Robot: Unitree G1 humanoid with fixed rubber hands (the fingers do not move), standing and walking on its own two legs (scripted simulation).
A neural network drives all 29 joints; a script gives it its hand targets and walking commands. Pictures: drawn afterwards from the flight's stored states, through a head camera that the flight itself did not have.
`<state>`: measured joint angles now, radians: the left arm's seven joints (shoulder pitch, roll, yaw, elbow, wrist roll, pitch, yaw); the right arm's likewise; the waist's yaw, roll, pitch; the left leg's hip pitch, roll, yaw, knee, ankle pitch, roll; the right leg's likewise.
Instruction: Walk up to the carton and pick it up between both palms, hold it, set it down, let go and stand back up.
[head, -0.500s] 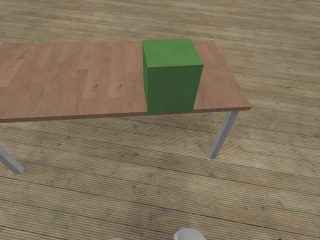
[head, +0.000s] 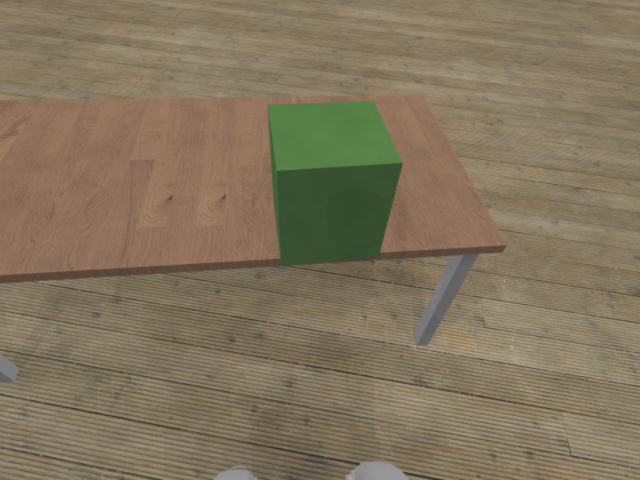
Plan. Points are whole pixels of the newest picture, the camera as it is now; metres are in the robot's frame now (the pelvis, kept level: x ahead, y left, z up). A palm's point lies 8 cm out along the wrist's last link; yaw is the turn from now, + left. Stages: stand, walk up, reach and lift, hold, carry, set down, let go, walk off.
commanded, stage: walk up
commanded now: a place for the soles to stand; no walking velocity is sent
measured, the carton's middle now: (326, 184) +0.67 -0.03 -0.05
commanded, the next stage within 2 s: none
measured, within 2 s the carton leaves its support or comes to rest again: neither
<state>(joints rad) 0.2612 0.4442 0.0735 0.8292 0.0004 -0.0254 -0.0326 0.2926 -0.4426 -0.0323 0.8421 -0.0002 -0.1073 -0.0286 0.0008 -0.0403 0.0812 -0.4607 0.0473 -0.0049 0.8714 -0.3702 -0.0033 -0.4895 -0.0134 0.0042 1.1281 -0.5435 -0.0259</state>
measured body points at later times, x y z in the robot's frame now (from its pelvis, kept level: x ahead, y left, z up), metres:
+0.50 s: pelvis +0.04 -0.04 +0.00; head +0.07 -0.05 +0.45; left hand +0.13 +0.28 -0.10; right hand +0.12 -0.38 -0.10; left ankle +0.06 +0.13 -0.69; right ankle +0.07 -0.13 -0.69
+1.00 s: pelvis +0.04 -0.02 +0.00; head +0.06 -0.02 +0.45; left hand +0.13 +0.30 -0.10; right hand +0.12 -0.36 -0.10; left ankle +0.07 +0.13 -0.69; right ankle +0.07 -0.13 -0.69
